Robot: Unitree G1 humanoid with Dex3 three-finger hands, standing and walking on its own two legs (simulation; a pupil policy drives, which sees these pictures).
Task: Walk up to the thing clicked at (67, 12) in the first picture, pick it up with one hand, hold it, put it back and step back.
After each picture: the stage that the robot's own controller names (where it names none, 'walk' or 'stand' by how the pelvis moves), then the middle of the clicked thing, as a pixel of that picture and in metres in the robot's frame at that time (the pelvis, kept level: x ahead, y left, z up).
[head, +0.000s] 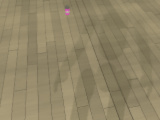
stand; (67, 10) +2.09 +0.28 -0.72
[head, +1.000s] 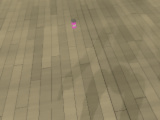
walk; (73, 23) +1.96 +0.35 -0.72
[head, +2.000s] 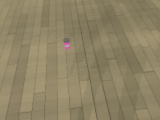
walk; (66, 43) +1.36 +0.33 -0.72
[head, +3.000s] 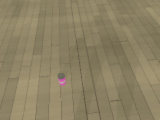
walk; (61, 79) +0.93 +0.29 -0.72
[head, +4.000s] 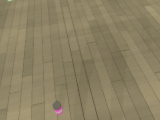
walk; (58, 108) +0.59 +0.29 -0.72
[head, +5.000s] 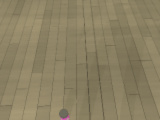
walk; (64, 115) +0.46 +0.21 -0.70
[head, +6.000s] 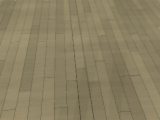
stand; out of the picture +0.37 +0.20 -0.72
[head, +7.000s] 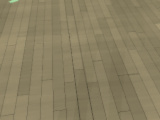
stand; out of the picture +0.34 +0.22 -0.72
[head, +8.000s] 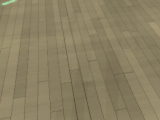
stand; out of the picture +0.34 +0.23 -0.72
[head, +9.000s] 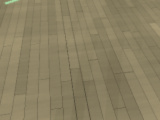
stand; out of the picture +0.37 +0.24 -0.73
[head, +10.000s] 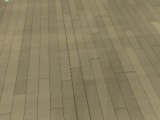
stand; out of the picture +0.35 +0.23 -0.73
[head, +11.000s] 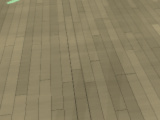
stand; out of the picture +0.36 +0.23 -0.73
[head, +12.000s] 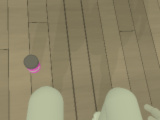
go down; (32, 64) +0.44 +0.23 -0.38
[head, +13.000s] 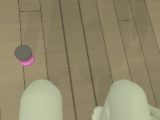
go down; (25, 56) +0.45 +0.24 -0.31
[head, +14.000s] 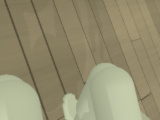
close in; out of the picture +0.44 +0.28 -0.23
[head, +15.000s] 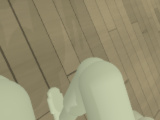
close; out of the picture +0.43 +0.30 -0.23
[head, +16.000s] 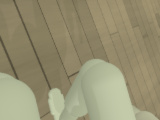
lift; out of the picture +0.41 +0.27 -0.23
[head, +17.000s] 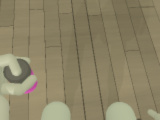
lift; (22, 77) +0.34 +0.21 -0.02
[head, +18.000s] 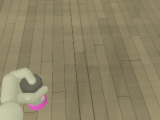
hold; (34, 92) +0.32 +0.18 -0.01
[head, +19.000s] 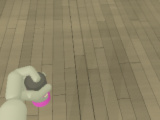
hold; (38, 90) +0.33 +0.17 -0.01
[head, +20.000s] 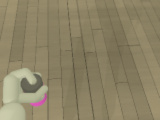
crouch; (34, 90) +0.33 +0.18 -0.06
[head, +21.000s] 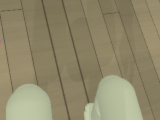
lower; out of the picture +0.48 +0.27 -0.10
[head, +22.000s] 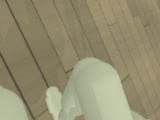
lower; out of the picture +0.44 +0.30 -0.23
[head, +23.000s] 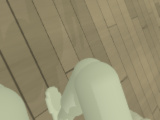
lower; out of the picture +0.44 +0.30 -0.23
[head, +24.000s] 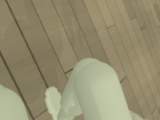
lower; out of the picture +0.44 +0.30 -0.23
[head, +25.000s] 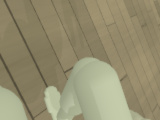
lower; out of the picture +0.44 +0.30 -0.23
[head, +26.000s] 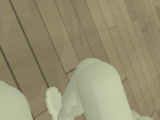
open; out of the picture +0.44 +0.29 -0.24
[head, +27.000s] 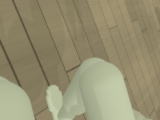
rise; out of the picture +0.43 +0.29 -0.24
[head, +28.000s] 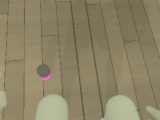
walk; (44, 72) +0.46 +0.21 -0.43
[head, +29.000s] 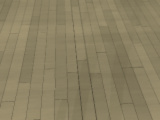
stand; out of the picture +0.39 +0.19 -0.66
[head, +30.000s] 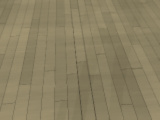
stand; out of the picture +0.40 +0.20 -0.67
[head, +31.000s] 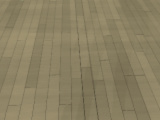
stand; out of the picture +0.40 +0.18 -0.71
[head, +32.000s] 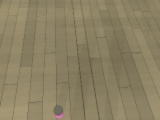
walk; (58, 112) +0.43 +0.15 -0.70
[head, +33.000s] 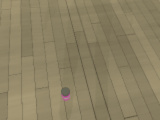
walk; (65, 94) +0.55 +0.13 -0.70
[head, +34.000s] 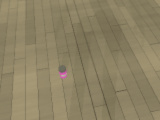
walk; (62, 71) +0.82 +0.23 -0.70
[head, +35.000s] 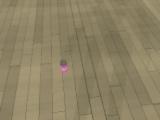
stand; (63, 66) +1.03 +0.24 -0.70
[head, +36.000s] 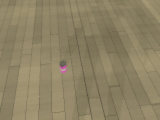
stand; (63, 66) +1.02 +0.23 -0.73
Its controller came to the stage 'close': yes
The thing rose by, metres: 0.72
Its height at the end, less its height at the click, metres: +0.00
